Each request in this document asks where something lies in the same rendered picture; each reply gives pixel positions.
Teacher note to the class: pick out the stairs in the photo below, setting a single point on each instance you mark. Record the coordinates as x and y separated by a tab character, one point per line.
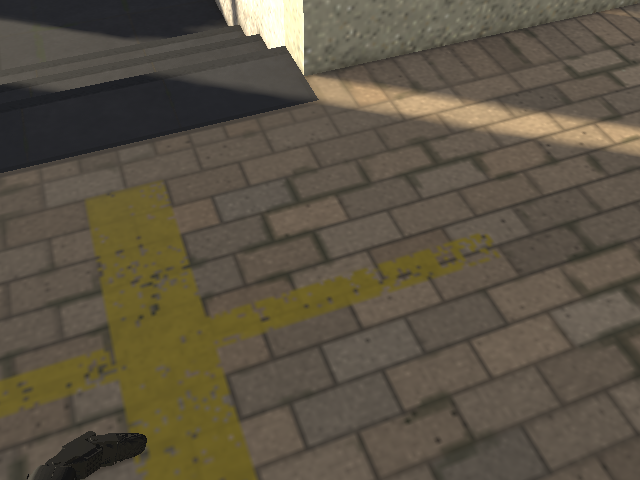
124	62

